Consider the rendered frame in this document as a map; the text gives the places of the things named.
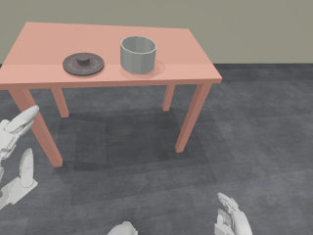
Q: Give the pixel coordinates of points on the pot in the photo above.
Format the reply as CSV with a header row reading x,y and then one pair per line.
x,y
137,54

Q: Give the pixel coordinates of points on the table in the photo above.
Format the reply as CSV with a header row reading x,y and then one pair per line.
x,y
36,62

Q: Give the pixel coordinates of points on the right robot hand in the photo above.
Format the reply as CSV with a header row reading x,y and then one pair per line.
x,y
236,224

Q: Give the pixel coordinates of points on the knob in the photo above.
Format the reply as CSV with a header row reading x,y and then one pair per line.
x,y
83,59

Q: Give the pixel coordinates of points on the robot left thigh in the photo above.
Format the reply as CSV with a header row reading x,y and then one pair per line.
x,y
123,229

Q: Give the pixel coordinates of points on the left robot hand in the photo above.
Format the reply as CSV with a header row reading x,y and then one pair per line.
x,y
10,133

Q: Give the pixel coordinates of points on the lid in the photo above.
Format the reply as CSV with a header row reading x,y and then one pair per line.
x,y
95,65

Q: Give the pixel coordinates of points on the robot left shin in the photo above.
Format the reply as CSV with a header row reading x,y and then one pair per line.
x,y
127,223

